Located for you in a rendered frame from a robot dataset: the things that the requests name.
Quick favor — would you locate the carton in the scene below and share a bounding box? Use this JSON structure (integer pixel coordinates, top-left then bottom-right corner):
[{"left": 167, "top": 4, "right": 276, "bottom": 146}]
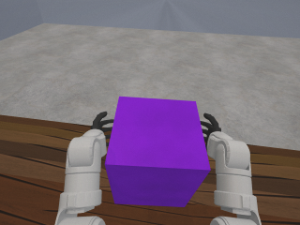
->
[{"left": 104, "top": 96, "right": 211, "bottom": 207}]

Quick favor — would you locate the left robot forearm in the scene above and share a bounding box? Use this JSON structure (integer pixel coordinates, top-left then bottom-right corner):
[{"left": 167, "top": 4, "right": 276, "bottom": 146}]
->
[{"left": 54, "top": 128, "right": 107, "bottom": 225}]

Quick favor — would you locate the robot right upper arm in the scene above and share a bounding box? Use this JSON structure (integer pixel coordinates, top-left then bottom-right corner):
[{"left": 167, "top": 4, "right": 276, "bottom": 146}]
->
[{"left": 210, "top": 216, "right": 257, "bottom": 225}]

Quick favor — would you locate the right robot forearm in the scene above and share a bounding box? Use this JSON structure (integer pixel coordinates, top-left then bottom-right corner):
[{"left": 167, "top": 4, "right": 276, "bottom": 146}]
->
[{"left": 206, "top": 131, "right": 262, "bottom": 225}]

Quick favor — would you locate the robot left hand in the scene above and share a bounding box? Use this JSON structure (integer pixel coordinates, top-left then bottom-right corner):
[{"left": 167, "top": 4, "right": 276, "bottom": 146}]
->
[{"left": 90, "top": 112, "right": 114, "bottom": 147}]

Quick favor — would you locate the robot right hand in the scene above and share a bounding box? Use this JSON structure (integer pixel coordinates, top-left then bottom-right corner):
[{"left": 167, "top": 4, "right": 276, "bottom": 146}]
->
[{"left": 200, "top": 112, "right": 221, "bottom": 149}]

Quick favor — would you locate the robot left upper arm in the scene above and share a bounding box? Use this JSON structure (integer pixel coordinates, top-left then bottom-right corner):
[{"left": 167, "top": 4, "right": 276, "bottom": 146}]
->
[{"left": 58, "top": 216, "right": 106, "bottom": 225}]

